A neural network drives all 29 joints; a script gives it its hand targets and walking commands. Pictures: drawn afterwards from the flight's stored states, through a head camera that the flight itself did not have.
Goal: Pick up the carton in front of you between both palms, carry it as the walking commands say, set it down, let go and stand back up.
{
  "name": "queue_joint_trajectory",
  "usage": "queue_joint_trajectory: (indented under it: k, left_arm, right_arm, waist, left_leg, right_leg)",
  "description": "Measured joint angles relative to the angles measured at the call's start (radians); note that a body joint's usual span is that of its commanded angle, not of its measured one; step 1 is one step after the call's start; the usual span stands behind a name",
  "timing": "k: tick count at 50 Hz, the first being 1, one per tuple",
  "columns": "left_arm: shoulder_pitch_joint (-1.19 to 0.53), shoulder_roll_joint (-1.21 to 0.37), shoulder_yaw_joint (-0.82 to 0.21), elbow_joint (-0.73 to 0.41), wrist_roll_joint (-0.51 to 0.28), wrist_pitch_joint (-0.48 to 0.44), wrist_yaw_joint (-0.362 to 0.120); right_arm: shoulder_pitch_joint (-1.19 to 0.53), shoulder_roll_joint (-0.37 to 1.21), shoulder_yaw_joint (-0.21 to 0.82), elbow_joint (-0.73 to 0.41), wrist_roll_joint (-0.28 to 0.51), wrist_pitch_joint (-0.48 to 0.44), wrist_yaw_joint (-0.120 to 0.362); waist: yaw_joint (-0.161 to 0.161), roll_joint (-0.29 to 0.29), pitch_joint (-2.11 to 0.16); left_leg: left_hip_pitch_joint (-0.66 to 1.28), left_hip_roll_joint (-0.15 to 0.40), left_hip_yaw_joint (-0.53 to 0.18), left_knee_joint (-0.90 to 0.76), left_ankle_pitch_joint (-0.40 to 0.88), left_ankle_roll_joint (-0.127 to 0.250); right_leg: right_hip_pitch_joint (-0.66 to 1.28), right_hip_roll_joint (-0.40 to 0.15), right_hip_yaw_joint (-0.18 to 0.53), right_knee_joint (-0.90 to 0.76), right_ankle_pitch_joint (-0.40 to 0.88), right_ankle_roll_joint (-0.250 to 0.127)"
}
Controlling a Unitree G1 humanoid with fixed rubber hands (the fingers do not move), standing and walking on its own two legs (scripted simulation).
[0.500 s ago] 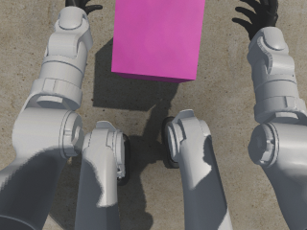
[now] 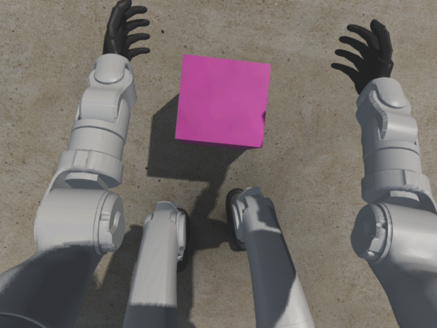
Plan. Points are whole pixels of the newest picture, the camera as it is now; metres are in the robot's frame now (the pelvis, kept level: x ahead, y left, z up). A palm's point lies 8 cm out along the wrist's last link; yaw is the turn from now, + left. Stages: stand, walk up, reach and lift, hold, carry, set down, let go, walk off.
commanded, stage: set down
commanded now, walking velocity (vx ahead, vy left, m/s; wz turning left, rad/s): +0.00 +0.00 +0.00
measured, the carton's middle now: (220, 110) +0.49 -0.07 -0.43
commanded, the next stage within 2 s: let go in 0.18 s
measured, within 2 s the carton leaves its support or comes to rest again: neither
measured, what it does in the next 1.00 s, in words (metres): rises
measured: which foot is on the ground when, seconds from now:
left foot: down 0.00-1.00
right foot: down 0.00-1.00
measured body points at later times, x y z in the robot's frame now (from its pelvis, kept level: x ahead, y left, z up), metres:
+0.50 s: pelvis +0.04 -0.02 +0.13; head +0.30 -0.04 +0.51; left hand +0.46 +0.13 +0.01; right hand +0.41 -0.29 +0.01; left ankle +0.06 +0.11 -0.52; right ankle +0.10 -0.11 -0.52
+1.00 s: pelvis +0.10 +0.00 +0.21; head +0.18 +0.00 +0.65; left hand +0.32 +0.21 +0.12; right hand +0.27 -0.25 +0.13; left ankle +0.06 +0.11 -0.52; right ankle +0.10 -0.11 -0.52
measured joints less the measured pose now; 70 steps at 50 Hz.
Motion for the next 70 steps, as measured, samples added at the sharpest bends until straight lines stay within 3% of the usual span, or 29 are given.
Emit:
queue_joint_trajectory:
  k: [14, 23, 30, 40, 50, 60, 70]
  left_arm:
    - [0.101, -0.030, 0.039, 0.011, 0.051, -0.044, -0.026]
    - [0.426, -0.116, 0.032, -0.156, 0.115, -0.066, 0.004]
    - [0.681, -0.112, -0.012, -0.234, 0.095, -0.117, -0.025]
    - [0.961, -0.084, -0.055, -0.247, 0.081, -0.195, -0.082]
    - [1.235, -0.036, -0.103, -0.311, 0.048, -0.215, -0.128]
    - [1.347, -0.006, -0.143, -0.373, 0.016, -0.136, -0.167]
    - [1.342, -0.009, -0.151, -0.392, 0.012, -0.085, -0.174]
  right_arm:
    - [0.083, 0.042, -0.020, 0.012, -0.080, -0.045, 0.026]
    - [0.367, 0.066, 0.061, -0.108, -0.150, -0.066, 0.069]
    - [0.610, 0.068, 0.145, -0.191, -0.110, -0.102, 0.074]
    - [0.937, 0.106, 0.247, -0.276, -0.064, -0.161, 0.037]
    - [1.216, 0.119, 0.312, -0.366, -0.056, -0.163, 0.018]
    - [1.249, 0.103, 0.307, -0.378, -0.087, -0.075, 0.030]
    - [1.230, 0.110, 0.297, -0.386, -0.108, -0.022, 0.029]
  waist:
    - [0.009, -0.004, -0.024]
    - [0.033, -0.019, -0.009]
    - [0.034, -0.039, 0.018]
    - [0.045, -0.059, 0.020]
    - [0.071, -0.061, 0.071]
    - [0.113, -0.024, 0.124]
    - [0.112, -0.019, 0.165]
  left_leg:
    - [0.259, 0.007, -0.022, -0.332, 0.106, -0.008]
    - [0.522, 0.015, -0.040, -0.551, 0.154, -0.017]
    - [0.768, 0.032, -0.053, -0.696, 0.172, -0.021]
    - [1.097, 0.051, -0.050, -0.856, 0.187, -0.016]
    - [1.474, 0.052, -0.047, -1.037, 0.217, 0.018]
    - [1.698, 0.039, -0.029, -1.088, 0.214, 0.050]
    - [1.763, 0.033, -0.023, -1.086, 0.206, 0.056]
  right_leg:
    - [0.262, 0.001, 0.006, -0.321, 0.091, -0.009]
    - [0.518, 0.001, 0.003, -0.515, 0.122, -0.026]
    - [0.761, 0.012, -0.002, -0.650, 0.134, -0.037]
    - [1.087, 0.023, 0.009, -0.804, 0.142, -0.034]
    - [1.475, 0.015, 0.020, -1.001, 0.178, -0.012]
    - [1.702, -0.002, 0.036, -1.063, 0.179, 0.016]
    - [1.762, -0.009, 0.037, -1.048, 0.164, 0.021]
